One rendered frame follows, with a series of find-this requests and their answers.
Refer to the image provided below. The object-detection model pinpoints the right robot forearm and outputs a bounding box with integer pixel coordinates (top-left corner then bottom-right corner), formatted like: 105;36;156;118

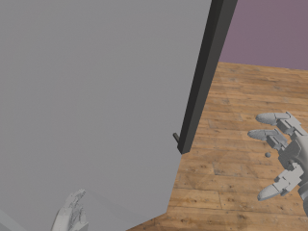
297;181;308;217

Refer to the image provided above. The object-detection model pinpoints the handle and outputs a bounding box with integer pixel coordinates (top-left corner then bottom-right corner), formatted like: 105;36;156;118
172;0;238;155

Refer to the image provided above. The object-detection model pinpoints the robot left hand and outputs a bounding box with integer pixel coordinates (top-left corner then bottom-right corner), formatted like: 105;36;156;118
50;188;89;231

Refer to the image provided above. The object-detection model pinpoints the robot right hand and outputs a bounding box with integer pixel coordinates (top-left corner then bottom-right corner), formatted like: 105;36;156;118
247;112;308;201

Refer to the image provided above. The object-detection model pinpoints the fridge door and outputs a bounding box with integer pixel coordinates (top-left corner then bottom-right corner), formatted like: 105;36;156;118
0;0;212;231

